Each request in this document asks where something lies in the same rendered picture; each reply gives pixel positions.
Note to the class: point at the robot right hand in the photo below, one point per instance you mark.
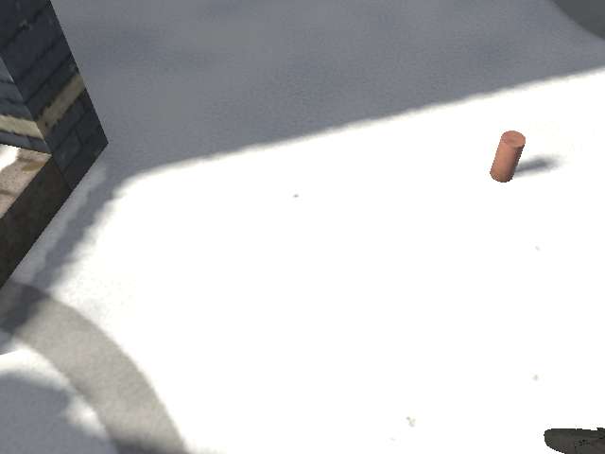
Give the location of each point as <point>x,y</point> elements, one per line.
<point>576,441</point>

